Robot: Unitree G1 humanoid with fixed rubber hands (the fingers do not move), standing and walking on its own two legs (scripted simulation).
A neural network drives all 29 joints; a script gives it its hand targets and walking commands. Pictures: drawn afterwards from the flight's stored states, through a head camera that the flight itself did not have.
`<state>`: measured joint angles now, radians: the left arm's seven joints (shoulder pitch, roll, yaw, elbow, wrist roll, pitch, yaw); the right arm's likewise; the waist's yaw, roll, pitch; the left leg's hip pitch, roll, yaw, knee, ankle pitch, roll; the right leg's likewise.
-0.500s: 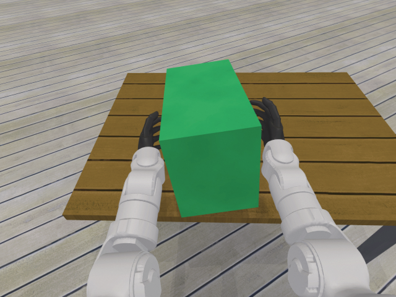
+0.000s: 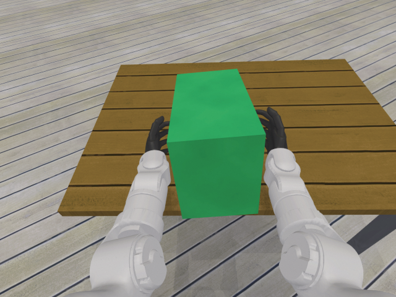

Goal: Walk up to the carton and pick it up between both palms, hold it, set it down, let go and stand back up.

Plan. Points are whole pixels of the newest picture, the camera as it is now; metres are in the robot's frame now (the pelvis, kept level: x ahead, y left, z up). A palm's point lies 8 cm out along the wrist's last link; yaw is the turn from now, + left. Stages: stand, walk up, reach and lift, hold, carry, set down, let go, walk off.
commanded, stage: set down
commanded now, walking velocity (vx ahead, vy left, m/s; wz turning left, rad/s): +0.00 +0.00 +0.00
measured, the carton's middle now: (212, 135) +0.49 +0.00 +0.05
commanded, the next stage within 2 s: none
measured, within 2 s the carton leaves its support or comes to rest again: rests again in 1.12 s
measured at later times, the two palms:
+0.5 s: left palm (156, 144) +0.45 +0.13 +0.07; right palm (269, 139) +0.45 -0.13 +0.08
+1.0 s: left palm (157, 149) +0.44 +0.13 +0.06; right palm (269, 144) +0.44 -0.13 +0.07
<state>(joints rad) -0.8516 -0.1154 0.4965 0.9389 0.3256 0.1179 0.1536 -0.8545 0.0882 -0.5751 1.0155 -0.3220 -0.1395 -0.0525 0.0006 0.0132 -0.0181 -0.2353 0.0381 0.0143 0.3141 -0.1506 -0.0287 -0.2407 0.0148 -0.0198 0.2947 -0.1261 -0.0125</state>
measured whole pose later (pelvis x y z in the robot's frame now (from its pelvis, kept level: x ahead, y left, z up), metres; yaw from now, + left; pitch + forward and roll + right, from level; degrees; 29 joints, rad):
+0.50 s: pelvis +0.03 +0.00 +0.00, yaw -1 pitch +9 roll +0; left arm -0.85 -0.13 0.51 0.91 0.35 0.02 0.15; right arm -0.85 0.09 -0.57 1.01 -0.35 -0.20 -0.06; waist 0.01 0.00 -0.04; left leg -0.29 0.04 0.03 0.32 -0.18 -0.02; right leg -0.29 0.02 -0.01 0.29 -0.15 -0.01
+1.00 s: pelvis +0.02 +0.00 +0.00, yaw -1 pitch +10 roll +0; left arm -0.85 -0.14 0.56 0.92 0.40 -0.01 0.14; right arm -0.85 0.12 -0.65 0.98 -0.41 -0.20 -0.03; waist 0.02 -0.01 -0.03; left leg -0.32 0.05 0.03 0.32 -0.17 -0.03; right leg -0.32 0.02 0.00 0.29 -0.13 -0.01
